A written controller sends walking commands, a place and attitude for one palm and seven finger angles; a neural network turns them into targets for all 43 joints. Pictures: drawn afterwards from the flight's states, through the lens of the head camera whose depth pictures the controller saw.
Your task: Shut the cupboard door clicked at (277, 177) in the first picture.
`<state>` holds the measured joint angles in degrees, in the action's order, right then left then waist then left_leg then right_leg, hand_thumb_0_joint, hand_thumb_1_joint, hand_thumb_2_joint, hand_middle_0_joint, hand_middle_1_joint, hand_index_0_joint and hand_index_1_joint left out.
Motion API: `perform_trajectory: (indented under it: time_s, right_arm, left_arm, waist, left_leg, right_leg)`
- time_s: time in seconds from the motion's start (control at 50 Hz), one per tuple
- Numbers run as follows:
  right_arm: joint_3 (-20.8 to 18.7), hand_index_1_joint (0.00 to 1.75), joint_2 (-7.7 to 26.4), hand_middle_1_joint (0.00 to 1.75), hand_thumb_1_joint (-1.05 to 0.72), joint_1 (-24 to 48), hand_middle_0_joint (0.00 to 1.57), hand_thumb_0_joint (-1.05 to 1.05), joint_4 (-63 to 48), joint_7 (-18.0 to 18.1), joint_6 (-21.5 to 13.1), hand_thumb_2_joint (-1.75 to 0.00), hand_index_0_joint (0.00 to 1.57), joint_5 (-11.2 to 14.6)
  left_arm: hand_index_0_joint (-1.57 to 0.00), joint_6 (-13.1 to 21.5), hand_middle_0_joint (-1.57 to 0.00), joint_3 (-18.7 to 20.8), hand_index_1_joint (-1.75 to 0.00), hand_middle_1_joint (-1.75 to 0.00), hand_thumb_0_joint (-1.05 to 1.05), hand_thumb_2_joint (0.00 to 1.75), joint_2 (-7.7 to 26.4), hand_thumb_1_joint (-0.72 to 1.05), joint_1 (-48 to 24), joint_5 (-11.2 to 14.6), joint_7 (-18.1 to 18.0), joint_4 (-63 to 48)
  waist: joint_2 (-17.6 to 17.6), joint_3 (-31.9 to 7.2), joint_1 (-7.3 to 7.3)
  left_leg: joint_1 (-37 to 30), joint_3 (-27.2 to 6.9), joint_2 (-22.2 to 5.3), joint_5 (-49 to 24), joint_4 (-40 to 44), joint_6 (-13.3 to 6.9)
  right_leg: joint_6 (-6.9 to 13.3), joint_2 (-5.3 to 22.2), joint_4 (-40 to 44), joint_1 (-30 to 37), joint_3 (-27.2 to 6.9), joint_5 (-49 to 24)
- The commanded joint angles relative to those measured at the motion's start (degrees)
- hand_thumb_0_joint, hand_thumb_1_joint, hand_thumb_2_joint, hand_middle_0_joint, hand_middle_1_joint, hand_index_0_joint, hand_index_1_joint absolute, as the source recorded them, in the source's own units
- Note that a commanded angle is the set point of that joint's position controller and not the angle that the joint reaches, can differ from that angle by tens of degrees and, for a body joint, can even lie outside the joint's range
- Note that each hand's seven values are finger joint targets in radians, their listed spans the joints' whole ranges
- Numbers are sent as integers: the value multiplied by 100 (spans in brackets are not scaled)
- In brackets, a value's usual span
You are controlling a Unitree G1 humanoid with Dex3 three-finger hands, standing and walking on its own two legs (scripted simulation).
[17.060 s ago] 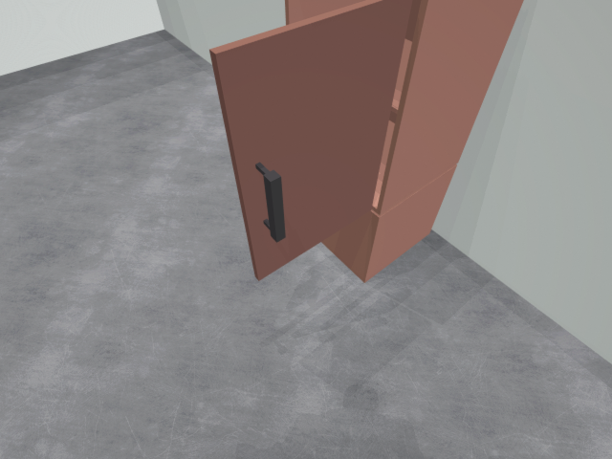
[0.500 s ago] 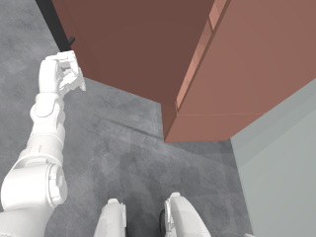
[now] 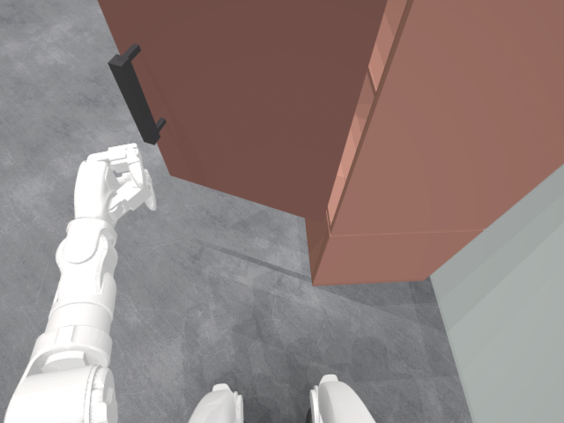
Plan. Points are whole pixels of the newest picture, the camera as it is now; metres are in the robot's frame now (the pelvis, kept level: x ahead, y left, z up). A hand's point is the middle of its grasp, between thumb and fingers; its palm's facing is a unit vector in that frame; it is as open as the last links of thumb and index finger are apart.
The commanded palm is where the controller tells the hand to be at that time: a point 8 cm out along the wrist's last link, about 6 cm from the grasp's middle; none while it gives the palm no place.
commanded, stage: draw the hand back to the body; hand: left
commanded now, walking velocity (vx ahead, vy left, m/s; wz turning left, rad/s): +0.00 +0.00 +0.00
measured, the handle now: (143, 97) +0.65 +0.22 +0.02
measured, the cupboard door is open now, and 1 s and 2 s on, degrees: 67 67 67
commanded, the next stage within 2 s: step back with the hand held close in 1.34 s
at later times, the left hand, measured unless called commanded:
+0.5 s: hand (46, 244) +0.31 +0.22 +0.15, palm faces +0.26 -0.93 -0.25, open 3.3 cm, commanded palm +0.26 +0.27 +0.17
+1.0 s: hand out of the picture +0.21 +0.26 +0.25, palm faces +0.50 -0.74 -0.44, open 6.4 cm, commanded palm +0.16 +0.29 +0.26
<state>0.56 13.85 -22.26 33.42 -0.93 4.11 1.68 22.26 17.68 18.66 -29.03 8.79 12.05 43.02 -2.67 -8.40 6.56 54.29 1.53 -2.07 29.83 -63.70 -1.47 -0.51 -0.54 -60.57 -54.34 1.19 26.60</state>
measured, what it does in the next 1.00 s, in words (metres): rises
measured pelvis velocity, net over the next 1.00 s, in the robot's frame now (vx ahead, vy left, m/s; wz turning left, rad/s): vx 0.04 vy -0.01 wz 0.06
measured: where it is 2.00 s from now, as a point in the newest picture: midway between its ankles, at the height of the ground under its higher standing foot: outside the picture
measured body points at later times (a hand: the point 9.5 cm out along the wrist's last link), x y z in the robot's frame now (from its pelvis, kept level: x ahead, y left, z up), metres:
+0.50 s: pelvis +0.03 +0.00 +0.07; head +0.03 -0.01 +0.52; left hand +0.29 +0.27 +0.16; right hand +0.23 -0.22 -0.01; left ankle +0.00 +0.10 -0.66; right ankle +0.02 -0.13 -0.66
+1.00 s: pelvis +0.04 -0.01 +0.08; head +0.02 -0.05 +0.53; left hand +0.18 +0.30 +0.28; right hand +0.24 -0.22 -0.01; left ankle +0.00 +0.10 -0.66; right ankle +0.02 -0.13 -0.66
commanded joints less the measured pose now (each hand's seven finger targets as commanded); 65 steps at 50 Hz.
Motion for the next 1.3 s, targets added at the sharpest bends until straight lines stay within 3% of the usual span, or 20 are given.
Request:
perform_trajectory:
  time_s: [0.0,0.08,0.2,0.24,0.26,0.3,0.34,0.38,0.44,0.52,0.56,0.62,0.74,0.8,0.94,1.04,1.12,1.18,1.22,1.28]
  right_arm:
    - [-372,30,912,30,-90,-96,20,0,-764,209,-286,-90,20,98]
    - [-309,30,891,30,-90,132,20,0,-721,281,-446,-90,20,132]
    - [-256,30,866,30,-90,565,20,0,-971,310,-632,-90,20,203]
    - [-226,30,866,30,-90,696,20,0,-1053,343,-711,-90,20,210]
    - [-259,30,700,30,-90,1033,20,0,-1111,445,-581,-90,20,169]
    - [-214,30,624,30,-90,1158,20,0,-1264,572,-586,-90,20,133]
    - [-163,30,626,30,-90,1244,20,0,-1197,649,-578,-90,20,116]
    - [-125,30,597,30,-90,1331,20,0,-1164,716,-574,-90,20,93]
    - [-70,30,550,30,-90,1458,20,0,-1096,776,-612,-90,20,72]
    - [-6,30,510,30,-90,1550,20,0,-1012,745,-732,-90,20,25]
    - [17,30,475,30,-90,1606,20,0,-976,716,-787,-90,20,1]
    - [19,30,490,30,-90,1677,20,0,-914,657,-829,-90,20,-29]
    - [8,30,419,30,-90,1820,20,0,-901,613,-914,-90,20,-75]
    - [-9,30,377,30,-90,1832,20,0,-866,593,-1028,-90,20,-98]
    - [-83,30,371,30,-90,1837,20,0,-771,567,-1210,-90,20,-101]
    - [-129,30,470,30,-90,1762,20,0,-633,584,-1149,-90,20,-79]
    - [-141,30,479,30,-90,1842,20,0,-619,657,-1178,-90,20,-105]
    - [-118,30,416,30,-90,1922,20,0,-668,683,-1283,-90,20,-113]
    - [-95,30,421,30,-90,1934,20,0,-624,689,-1360,-90,20,-135]
    - [-68,30,358,30,-90,1935,20,0,-597,691,-1405,-90,20,-130]
  left_arm:
    - [-130,108,-130,81,-150,-150,0,90,1147,90,-1389,405,-95,-2125]
    - [-130,58,-130,-326,-150,-150,0,90,772,90,-932,454,19,-2175]
    - [-122,-264,-122,-476,-141,-141,0,90,709,90,57,651,433,-2781]
    - [-116,-355,-116,-160,-135,-135,0,90,996,90,231,799,465,-3164]
    - [-113,-543,-113,-352,-132,-132,0,90,1268,90,377,-20,-306,-3708]
    - [-108,-919,-108,-548,-126,-126,0,90,783,90,990,-107,-931,-4279]
    - [-102,-1154,-102,-405,-120,-120,0,90,1004,90,1287,-252,-1289,-4635]
    - [-97,-1321,-97,-366,-114,-114,0,90,1015,90,1400,-348,-1531,-4836]
    - [-89,-1482,-89,-326,-105,-105,0,90,1003,90,1659,-425,-1717,-5151]
    - [-78,-1634,-78,-428,-93,-93,0,90,799,90,2421,-460,-1799,-5581]
    - [-72,-1672,-72,-397,-87,-87,0,90,748,90,2712,-473,-1815,-5860]
    - [-64,-1734,-64,-155,-78,-78,0,90,849,90,3427,-462,-1812,-5939]
    - [-47,-1665,-47,435,-60,-60,0,90,1205,90,3914,-462,-1827,-6915]
    - [-39,-1609,-39,599,-51,-51,0,90,1252,90,4285,-491,-1875,-7447]
    - [-20,-1494,-20,1085,-30,-30,0,90,1398,90,5284,-463,-1926,-7914]
    - [-20,-1550,-20,704,-30,-30,0,90,977,90,5022,-471,-1863,-7151]
    - [-20,-1480,-20,836,-30,-30,0,90,1207,90,4769,-473,-1892,-7261]
    - [-20,-1382,-20,850,-30,-30,0,90,1272,90,4747,-500,-1934,-7751]
    - [-20,-1376,-20,978,-30,-30,0,90,1442,90,4823,-511,-1976,-7856]
    - [-20,-1381,-20,960,-30,-30,0,90,1357,90,4926,-518,-1994,-7802]
  waist:
    - [190,-2189,-150]
    - [-68,-1353,-110]
    - [-391,-1250,-379]
    - [-275,-1309,-465]
    - [-298,-1481,-690]
    - [-190,-1086,-589]
    - [-273,-954,-624]
    - [44,-750,-609]
    - [148,-573,-641]
    - [-67,-336,-728]
    - [-159,-240,-759]
    - [123,89,-850]
    - [4,19,-955]
    - [-336,-70,-993]
    - [-127,295,-1052]
    - [297,1062,-908]
    - [255,752,-971]
    - [-75,244,-1032]
    - [-311,228,-1060]
    - [-230,482,-1052]
  left_leg:
    - [-1886,-241,159,-2147,1359,-13]
    - [-2125,-271,164,-1655,1743,9]
    - [-2720,-310,174,-1895,2102,43]
    - [-2854,-348,179,-2086,2186,45]
    - [-3223,-271,243,-2260,2437,47]
    - [-3357,-301,186,-2239,2679,67]
    - [-3557,-280,163,-2414,2859,53]
    - [-3649,-258,165,-2400,3050,43]
    - [-3969,-183,173,-2546,3307,7]
    - [-4389,-198,144,-3015,3624,47]
    - [-4567,-183,129,-3193,3766,58]
    - [-4543,-156,127,-3241,3951,54]
    - [-4751,-91,154,-3399,4082,34]
    - [-4892,-84,149,-3726,4060,54]
    - [-4776,-36,138,-3437,4112,46]
    - [-4598,-50,112,-2688,4284,14]
    - [-4736,-44,156,-2349,4294,-55]
    - [-4901,-21,199,-2516,4244,-67]
    - [-4872,-27,211,-2559,4226,-45]
    - [-4776,-38,207,-2629,4237,-17]
  right_leg:
    - [121,-215,1154,2268,172,-2152]
    - [158,-184,1481,2118,209,-1637]
    - [219,-121,1720,2566,242,-1766]
    - [219,-115,1765,2841,237,-1981]
    - [278,24,2091,3133,20,-1865]
    - [237,45,2293,3183,96,-1897]
    - [225,70,2480,3489,92,-2086]
    - [202,74,2664,3725,121,-2167]
    - [178,100,2943,4066,111,-2342]
    - [195,107,3250,4456,176,-2563]
    - [176,111,3353,4594,190,-2684]
    - [164,111,3552,4797,203,-2771]
    - [123,148,3702,5096,171,-2949]
    - [112,144,3701,5164,180,-3065]
    - [79,144,3799,5067,189,-2865]
    - [53,150,3996,4576,182,-2118]
    - [43,178,4102,4659,90,-1728]
    - [62,195,3996,4924,66,-1941]
    - [72,199,4041,4990,42,-2019]
    - [80,176,4026,4919,81,-2092]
